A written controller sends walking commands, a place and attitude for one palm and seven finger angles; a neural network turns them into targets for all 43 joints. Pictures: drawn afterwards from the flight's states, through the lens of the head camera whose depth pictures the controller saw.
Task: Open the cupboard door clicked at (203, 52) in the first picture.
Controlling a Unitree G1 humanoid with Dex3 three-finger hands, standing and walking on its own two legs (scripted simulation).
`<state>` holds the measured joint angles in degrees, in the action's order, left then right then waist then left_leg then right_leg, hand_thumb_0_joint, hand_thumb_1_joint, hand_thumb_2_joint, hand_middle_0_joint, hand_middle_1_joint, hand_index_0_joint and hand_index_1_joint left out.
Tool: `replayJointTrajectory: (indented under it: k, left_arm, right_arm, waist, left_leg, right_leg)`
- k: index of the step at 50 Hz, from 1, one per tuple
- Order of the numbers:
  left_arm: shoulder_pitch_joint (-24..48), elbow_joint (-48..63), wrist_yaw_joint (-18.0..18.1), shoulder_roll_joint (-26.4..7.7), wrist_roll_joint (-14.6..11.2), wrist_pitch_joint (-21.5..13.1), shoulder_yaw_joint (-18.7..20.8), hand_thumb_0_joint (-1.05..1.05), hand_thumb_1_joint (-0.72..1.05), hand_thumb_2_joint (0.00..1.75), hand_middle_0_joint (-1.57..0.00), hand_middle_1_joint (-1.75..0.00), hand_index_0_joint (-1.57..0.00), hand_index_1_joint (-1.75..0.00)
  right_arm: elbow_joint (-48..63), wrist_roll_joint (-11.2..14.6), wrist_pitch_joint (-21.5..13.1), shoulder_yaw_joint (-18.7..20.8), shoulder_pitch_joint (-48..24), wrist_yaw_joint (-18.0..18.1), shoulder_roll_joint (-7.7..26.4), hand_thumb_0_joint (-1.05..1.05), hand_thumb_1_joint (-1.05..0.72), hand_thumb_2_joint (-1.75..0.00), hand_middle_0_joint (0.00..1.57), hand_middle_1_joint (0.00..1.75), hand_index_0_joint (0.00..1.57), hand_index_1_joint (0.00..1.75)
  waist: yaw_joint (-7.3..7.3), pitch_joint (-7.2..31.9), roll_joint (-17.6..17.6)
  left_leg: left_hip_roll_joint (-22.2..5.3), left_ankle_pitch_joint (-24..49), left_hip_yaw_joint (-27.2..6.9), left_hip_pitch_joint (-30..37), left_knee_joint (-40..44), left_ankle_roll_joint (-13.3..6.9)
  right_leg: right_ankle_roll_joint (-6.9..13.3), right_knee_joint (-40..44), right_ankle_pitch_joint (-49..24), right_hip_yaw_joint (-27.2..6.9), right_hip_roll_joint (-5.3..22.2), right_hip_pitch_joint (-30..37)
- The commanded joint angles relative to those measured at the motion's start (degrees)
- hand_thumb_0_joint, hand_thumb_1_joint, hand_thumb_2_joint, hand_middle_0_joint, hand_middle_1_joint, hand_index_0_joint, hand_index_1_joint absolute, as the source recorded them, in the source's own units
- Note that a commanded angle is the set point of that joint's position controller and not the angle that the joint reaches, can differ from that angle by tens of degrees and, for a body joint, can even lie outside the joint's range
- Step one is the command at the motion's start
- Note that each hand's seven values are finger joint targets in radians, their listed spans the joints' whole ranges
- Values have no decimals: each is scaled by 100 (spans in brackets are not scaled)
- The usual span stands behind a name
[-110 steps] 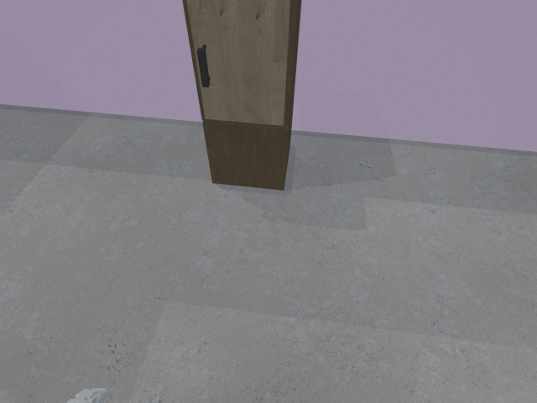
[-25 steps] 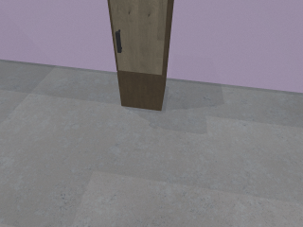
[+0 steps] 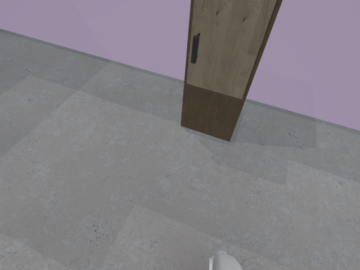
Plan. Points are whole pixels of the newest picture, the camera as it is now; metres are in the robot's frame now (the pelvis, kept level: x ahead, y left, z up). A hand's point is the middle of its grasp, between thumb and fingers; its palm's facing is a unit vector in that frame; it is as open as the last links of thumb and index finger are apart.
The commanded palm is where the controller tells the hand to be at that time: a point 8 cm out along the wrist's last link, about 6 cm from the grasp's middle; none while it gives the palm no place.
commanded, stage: walk to a spot facing it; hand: left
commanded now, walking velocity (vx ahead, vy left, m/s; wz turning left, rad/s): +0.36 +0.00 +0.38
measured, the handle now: (196, 48) +1.13 -0.06 -0.10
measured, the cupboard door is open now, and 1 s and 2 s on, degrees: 0 0 0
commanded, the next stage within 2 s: turn to face it in 0.44 s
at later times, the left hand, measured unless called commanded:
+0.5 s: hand (114, 266) +0.16 +0.17 -0.18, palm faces +0.32 -0.92 -0.23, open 7.3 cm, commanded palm none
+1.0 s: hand (116, 215) +0.30 +0.19 -0.18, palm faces +0.24 -0.95 -0.21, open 7.3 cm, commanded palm none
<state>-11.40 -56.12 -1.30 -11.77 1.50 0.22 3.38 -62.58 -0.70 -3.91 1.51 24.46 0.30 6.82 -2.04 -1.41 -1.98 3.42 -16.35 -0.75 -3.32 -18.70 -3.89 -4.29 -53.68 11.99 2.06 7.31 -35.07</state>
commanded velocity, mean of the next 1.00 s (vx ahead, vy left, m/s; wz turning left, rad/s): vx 0.10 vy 0.00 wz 0.00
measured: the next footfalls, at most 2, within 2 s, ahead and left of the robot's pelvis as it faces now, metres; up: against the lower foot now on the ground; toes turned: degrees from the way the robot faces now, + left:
right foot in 0.18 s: +0.24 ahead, -0.16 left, +0.00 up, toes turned -2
left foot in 0.60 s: +0.35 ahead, +0.14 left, +0.00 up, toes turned +28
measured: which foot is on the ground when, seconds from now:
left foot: down 0.00-0.16, up 0.18-0.58, down 0.60-1.00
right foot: up 0.00-0.16, down 0.18-0.58, up 0.60-0.98, down 1.00-1.00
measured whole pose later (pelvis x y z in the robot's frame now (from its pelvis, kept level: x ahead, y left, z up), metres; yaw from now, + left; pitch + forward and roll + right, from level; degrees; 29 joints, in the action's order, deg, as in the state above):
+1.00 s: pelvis +0.30 +0.01 -0.02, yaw +9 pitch -2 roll +1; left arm -16.8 -55.4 -0.2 -8.5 1.5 2.3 3.3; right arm -56.2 -1.0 0.7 2.9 7.0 0.4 9.6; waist 1.7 -3.3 0.8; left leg -7.5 -16.9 17.6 -16.4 -36.5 -1.0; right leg -0.8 -37.2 17.1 5.7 3.7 -17.6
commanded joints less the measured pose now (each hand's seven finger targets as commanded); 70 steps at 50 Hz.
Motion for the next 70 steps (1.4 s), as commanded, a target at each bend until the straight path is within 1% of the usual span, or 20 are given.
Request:
replayJointTrajectory:
  k: [1, 4, 7, 8, 9, 12, 17, 24, 27, 28, 29, 30, 36, 48, 50, 53, 56, 64, 68, 70]
  left_arm:
    - [1038, 730, -6, -262, -29, -253, 54, 0, 90, 90, -20, -30, -20, -30]
    - [1003, 761, -7, -267, -44, -308, 79, 0, 90, 90, -20, -30, -20, -30]
    - [-820, 274, 48, -729, 8, -456, 227, 0, 90, 90, -20, -30, -20, -30]
    - [-1663, 113, 150, -1471, 83, -516, 412, 0, 90, 90, -20, -30, -20, -30]
    - [-2098, 29, 160, -1708, -23, -480, 417, 0, 90, 90, -20, -30, -20, -30]
    - [-708, 287, 230, -837, 9, -453, 219, 0, 90, 90, -20, -30, -20, -30]
    - [-323, 275, 257, -587, 38, -499, 75, 0, 90, 90, -20, -30, -20, -30]
    - [-746, 145, 240, -997, 14, -391, 130, 0, 90, 90, -20, -30, -20, -30]
    - [-739, 207, 236, -1247, -2, -326, 202, 0, 90, 90, -20, -30, -20, -30]
    - [-815, 254, 221, -1106, -46, -301, 154, 0, 90, 90, -20, -30, -20, -30]
    - [-1146, 384, 170, -689, -158, -253, 62, 0, 90, 90, -20, -30, -20, -30]
    - [-905, 503, 245, -701, -115, -198, -21, 0, 90, 90, -20, -30, -20, -30]
    - [-1457, -320, 245, -274, -84, 76, -124, 0, 90, 90, -20, -30, -20, -30]
    - [-1143, 214, 139, -162, 12, 116, 143, 0, 90, 90, -20, -30, -20, -30]
    - [-1163, 337, 228, -1101, 69, -30, 293, 0, 90, 90, -20, -30, -20, -30]
    - [-718, 449, 286, -1019, -9, 20, 303, 0, 90, 90, -20, -30, -20, -30]
    - [-184, 624, 252, -915, -16, 30, 285, 0, 90, 90, -20, -30, -20, -30]
    - [-147, 614, 159, -1279, -9, 144, 388, 0, 90, 90, -20, -30, -20, -30]
    - [322, 753, 141, -1256, -70, 231, 361, 0, 90, 90, -20, -30, -20, -30]
    - [351, 981, 44, -692, -141, 262, 231, 0, 90, 90, -20, -30, -20, -30]
  right_arm:
    - [141, -34, -83, 303, 467, 92, 1103, 0, -90, -90, 20, 30, 20, 30]
    - [161, -76, -60, 332, 302, 108, 1183, 0, -90, -90, 20, 30, 20, 30]
    - [263, -9, -50, 356, 6, 85, 1233, 0, -90, -90, 20, 30, 20, 30]
    - [445, 56, -108, 278, 294, 25, 845, 0, -90, -90, 20, 30, 20, 30]
    - [654, 38, -120, 279, -12, 9, 902, 0, -90, -90, 20, 30, 20, 30]
    - [817, -47, 45, 313, -970, -127, 839, 0, -90, -90, 20, 30, 20, 30]
    - [852, -61, 415, 291, -978, -281, 608, 0, -90, -90, 20, 30, 20, 30]
    - [1283, -71, 386, 181, -1950, -400, 715, 0, -90, -90, 20, 30, 20, 30]
    - [1226, -102, 334, 257, -1273, -309, 1072, 0, -90, -90, 20, 30, 20, 30]
    - [1064, -137, 287, 346, -576, -234, 1454, 0, -90, -90, 20, 30, 20, 30]
    - [998, -145, 220, 472, -86, -135, 2201, 0, -90, -90, 20, 30, 20, 30]
    - [934, 8, 269, 413, 120, -76, 2398, 0, -90, -90, 20, 30, 20, 30]
    - [991, -18, 119, 64, -1730, 102, 1216, 0, -90, -90, 20, 30, 20, 30]
    - [919, -32, 420, 429, -1758, 73, 1258, 0, -90, -90, 20, 30, 20, 30]
    - [1232, 8, 460, 289, -1773, -4, 617, 0, -90, -90, 20, 30, 20, 30]
    - [1268, -5, 551, 332, -2021, 64, 909, 0, -90, -90, 20, 30, 20, 30]
    - [1092, -34, 535, 342, -1625, 52, 940, 0, -90, -90, 20, 30, 20, 30]
    - [1292, 22, 481, 273, -1572, 133, 1040, 0, -90, -90, 20, 30, 20, 30]
    - [1132, 50, 396, 250, -818, 193, 1124, 0, -90, -90, 20, 30, 20, 30]
    - [1256, -33, 348, 378, -707, 200, 1949, 0, -90, -90, 20, 30, 20, 30]
  waist:
    - [-201, -524, 765]
    - [-122, -442, 905]
    - [741, 439, 321]
    - [962, 1357, -1261]
    - [998, 1600, -1233]
    - [584, 1, -555]
    - [28, -264, -714]
    - [304, -207, -531]
    - [-63, 261, -467]
    - [-386, 889, 316]
    - [-420, 1552, 2153]
    - [-478, 1805, 1409]
    - [397, 526, 996]
    - [427, 158, 508]
    - [506, -3, -1707]
    - [453, 126, -932]
    - [242, 353, -399]
    - [412, 486, -658]
    - [43, 590, -561]
    - [-4, 434, 1864]
  left_leg:
    - [-1541, 1780, -1164, 189, 607, -774]
    - [-1520, 2445, -1121, 75, 227, -656]
    - [-1077, 3001, -792, -998, -2086, -201]
    - [-239, 426, -193, -2598, -4113, 148]
    - [-59, -1633, -156, -3196, -5397, 173]
    - [-977, -532, -178, -3487, -6035, 207]
    - [-1114, 115, 225, -3009, -4703, 482]
    - [-807, 455, 914, -2464, -2430, 425]
    - [-445, 611, 1051, -1036, -1543, 264]
    - [-770, 1815, 647, 436, -1025, 114]
    - [-2716, 4462, -1748, 1683, -832, -720]
    - [-3143, 4685, -1755, 1358, -570, -1039]
    - [-2207, 2854, 253, -956, 112, -445]
    - [-2279, 465, 1011, -1277, -999, -12]
    - [-991, -1714, 1411, -2969, -3463, 715]
    - [-953, -1097, 148, -3139, -4718, 680]
    - [-949, -539, 228, -2695, -4263, 792]
    - [-614, -885, 289, -2115, -2567, 776]
    - [-528, 12, 389, -662, -688, 666]
    - [-2481, 43, -1756, 87, 643, -31]
  right_leg:
    - [24, 971, -50, 144, -94, -407]
    - [189, 1647, 49, 282, -316, 436]
    - [448, 2543, -423, 94, -298, 3494]
    - [1024, 2957, -214, -2008, 1538, 5276]
    - [1347, 3547, -487, -3292, 2350, 5272]
    - [1251, 3978, 1009, -1867, 1935, 2888]
    - [862, 4188, -174, 331, 1362, 1874]
    - [740, 3456, -2139, 1136, 1299, 2801]
    - [572, 1863, -3249, 1376, 1300, 2761]
    - [348, 510, -2331, 1408, 967, 2041]
    - [-19, -1412, 2223, 1219, -132, 441]
    - [145, -2060, 2829, 402, -165, 497]
    - [137, -723, 1329, -38, 64, 1372]
    - [260, 2190, 42, 443, -423, 2197]
    - [1183, 3721, -1906, -2441, 1452, 2686]
    - [1557, 3813, -1009, -2206, 1116, 2386]
    - [1355, 3619, -979, -1487, 671, 2338]
    - [1508, 3395, -1224, -2106, 539, 2592]
    - [1072, 2925, -1000, -2114, 156, 1804]
    - [376, 1053, 1308, -733, -1093, 173]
